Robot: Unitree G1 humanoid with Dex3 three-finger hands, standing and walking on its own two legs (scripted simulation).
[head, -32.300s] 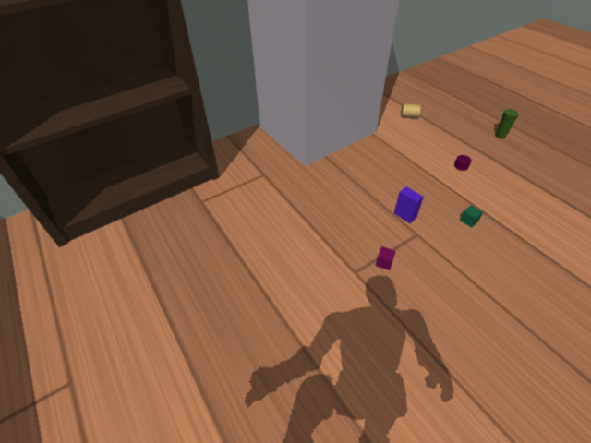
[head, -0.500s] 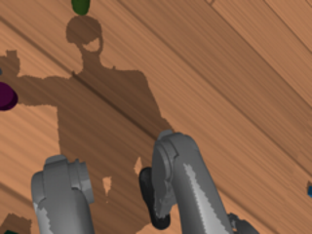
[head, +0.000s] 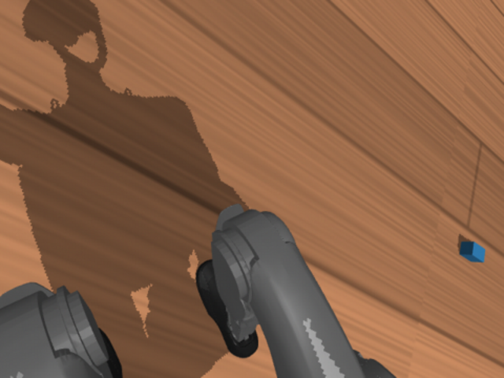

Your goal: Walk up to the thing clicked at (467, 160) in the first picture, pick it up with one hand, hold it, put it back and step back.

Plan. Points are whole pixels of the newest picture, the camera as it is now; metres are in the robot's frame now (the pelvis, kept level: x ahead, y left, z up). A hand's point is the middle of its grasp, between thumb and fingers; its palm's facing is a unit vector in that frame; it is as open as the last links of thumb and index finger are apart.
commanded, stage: rest palm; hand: left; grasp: from above
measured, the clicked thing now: out of the picture +0.48 +0.33 -0.29
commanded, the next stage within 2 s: close in 1.06 s
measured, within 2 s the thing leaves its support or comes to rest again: neither
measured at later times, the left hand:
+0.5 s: hand out of the picture +0.46 +0.32 -0.25, palm faces -0.43 -0.13 -0.89, open 13.8 cm
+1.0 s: hand out of the picture +0.47 +0.32 -0.27, palm faces -0.46 -0.16 -0.87, open 13.7 cm
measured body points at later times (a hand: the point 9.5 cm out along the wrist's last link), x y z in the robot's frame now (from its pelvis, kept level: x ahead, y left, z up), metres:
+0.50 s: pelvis +0.00 +0.01 +0.00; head +0.28 +0.14 +0.32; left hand +0.48 +0.33 -0.20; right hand +0.06 -0.25 -0.05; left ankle +0.06 +0.13 -0.27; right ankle +0.11 -0.12 -0.27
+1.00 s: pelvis +0.00 +0.00 +0.00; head +0.30 +0.13 +0.31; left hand +0.49 +0.32 -0.22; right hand +0.03 -0.24 -0.05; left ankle +0.06 +0.13 -0.27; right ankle +0.11 -0.12 -0.27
